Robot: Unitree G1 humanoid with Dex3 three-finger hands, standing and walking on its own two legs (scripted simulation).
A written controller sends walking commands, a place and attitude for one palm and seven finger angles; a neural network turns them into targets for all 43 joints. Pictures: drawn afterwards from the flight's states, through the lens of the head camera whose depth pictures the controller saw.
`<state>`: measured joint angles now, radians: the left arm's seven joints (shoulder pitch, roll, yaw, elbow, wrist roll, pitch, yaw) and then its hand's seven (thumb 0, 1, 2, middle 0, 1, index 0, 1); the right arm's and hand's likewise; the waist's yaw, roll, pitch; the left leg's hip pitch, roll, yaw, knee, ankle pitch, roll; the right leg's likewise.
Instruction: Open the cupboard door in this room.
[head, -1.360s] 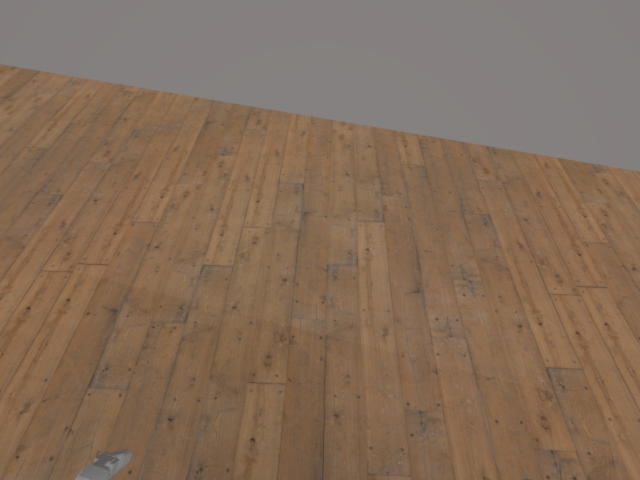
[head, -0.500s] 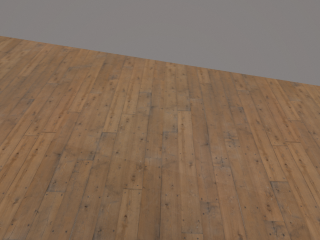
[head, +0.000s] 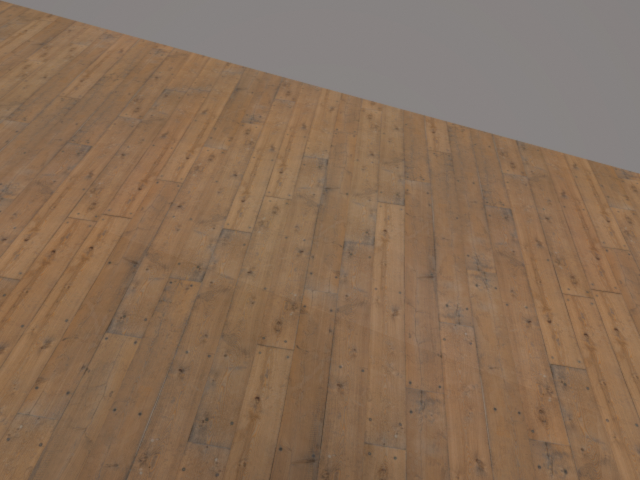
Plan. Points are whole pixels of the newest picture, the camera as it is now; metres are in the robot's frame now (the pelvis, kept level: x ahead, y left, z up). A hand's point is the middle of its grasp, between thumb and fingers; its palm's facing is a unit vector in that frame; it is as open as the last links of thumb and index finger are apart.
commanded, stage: turn or walk to find it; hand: left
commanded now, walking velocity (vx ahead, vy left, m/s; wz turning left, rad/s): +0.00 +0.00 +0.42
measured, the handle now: out of the picture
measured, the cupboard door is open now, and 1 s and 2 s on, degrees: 0 0 0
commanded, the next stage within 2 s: none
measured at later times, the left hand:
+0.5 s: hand out of the picture -0.03 +0.16 -0.14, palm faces +0.25 -0.93 -0.28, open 7.4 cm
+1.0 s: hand out of the picture -0.12 +0.23 -0.16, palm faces +0.48 -0.85 -0.23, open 7.4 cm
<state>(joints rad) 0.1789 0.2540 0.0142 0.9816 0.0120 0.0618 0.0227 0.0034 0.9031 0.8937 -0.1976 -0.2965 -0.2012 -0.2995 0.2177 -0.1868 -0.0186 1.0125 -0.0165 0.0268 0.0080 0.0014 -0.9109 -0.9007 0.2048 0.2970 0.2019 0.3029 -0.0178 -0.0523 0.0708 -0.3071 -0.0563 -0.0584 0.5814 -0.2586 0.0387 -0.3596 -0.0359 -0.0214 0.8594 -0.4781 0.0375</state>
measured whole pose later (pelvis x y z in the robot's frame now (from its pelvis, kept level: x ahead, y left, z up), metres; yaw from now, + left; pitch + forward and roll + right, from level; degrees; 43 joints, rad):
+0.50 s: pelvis -0.04 -0.05 +0.01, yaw +14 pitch -1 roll +1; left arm 0.26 0.19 0.03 0.92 0.02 0.01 0.03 0.00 0.90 0.89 -0.20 -0.30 -0.20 -0.30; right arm 0.24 -0.27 -0.10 0.98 -0.02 0.08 0.02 0.00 -0.91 -0.90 0.20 0.30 0.20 0.30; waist -0.03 0.02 0.03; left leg -0.52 -0.02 -0.04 1.15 -0.34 -0.06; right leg -0.16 -0.05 -0.10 0.49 -0.31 -0.02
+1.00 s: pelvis -0.08 +0.01 +0.01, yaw +26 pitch -1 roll -2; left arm 0.22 0.27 0.07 0.96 0.02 0.06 0.01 0.00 0.91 0.89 -0.19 -0.30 -0.20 -0.30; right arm 0.18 -0.17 -0.03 0.95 -0.01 0.01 -0.01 0.00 -0.91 -0.90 0.21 0.30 0.20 0.30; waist 0.01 -0.05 0.05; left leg -0.19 -0.04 0.00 0.43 -0.22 0.07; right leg -0.47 -0.09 -0.01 1.12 -0.35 0.10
